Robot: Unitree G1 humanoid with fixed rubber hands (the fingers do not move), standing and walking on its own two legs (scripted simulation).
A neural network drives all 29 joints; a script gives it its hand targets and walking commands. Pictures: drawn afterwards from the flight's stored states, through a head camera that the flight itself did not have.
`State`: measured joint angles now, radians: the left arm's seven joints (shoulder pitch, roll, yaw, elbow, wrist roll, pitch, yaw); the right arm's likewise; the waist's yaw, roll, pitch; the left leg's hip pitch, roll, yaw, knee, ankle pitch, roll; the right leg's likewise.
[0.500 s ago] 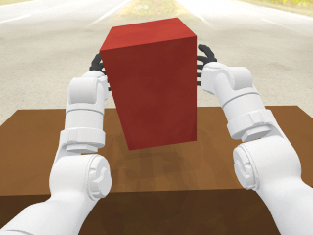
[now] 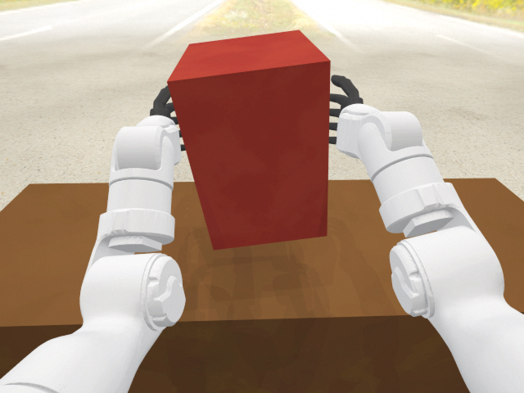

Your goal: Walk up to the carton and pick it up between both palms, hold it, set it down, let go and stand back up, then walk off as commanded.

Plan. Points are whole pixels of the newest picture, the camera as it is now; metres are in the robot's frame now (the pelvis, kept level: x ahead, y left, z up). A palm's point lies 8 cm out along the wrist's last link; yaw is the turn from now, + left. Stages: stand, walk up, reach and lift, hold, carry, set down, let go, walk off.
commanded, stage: hold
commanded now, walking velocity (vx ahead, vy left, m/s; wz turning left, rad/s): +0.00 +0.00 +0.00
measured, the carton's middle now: (256, 138) +0.39 +0.00 +0.27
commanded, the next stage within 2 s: none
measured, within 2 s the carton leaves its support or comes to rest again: neither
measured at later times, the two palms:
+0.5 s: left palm (162, 135) +0.38 +0.14 +0.29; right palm (347, 124) +0.37 -0.12 +0.30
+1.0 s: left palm (162, 134) +0.38 +0.14 +0.29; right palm (348, 124) +0.37 -0.12 +0.30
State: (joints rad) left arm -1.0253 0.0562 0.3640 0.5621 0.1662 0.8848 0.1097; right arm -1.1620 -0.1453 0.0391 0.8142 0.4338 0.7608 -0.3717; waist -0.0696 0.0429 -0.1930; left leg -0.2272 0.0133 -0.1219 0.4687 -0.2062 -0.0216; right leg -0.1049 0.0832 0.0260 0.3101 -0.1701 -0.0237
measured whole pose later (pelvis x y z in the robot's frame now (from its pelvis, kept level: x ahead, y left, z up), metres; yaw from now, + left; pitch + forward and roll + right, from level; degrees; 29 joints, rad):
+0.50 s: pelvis +0.00 +0.00 +0.00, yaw +0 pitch -2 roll -3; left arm -1.04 0.06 0.36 0.60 0.18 0.88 0.11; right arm -1.18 -0.14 0.01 0.86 0.43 0.75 -0.36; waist -0.07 0.03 -0.18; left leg -0.23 0.01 -0.12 0.47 -0.20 -0.02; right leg -0.11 0.08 0.03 0.31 -0.16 -0.02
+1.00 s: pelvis +0.00 +0.00 +0.00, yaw +0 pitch -2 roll -3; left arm -1.03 0.05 0.36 0.57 0.18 0.88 0.12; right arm -1.17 -0.14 0.01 0.84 0.43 0.74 -0.36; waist -0.07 0.04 -0.19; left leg -0.23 0.01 -0.12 0.47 -0.20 -0.02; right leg -0.11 0.08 0.03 0.31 -0.17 -0.02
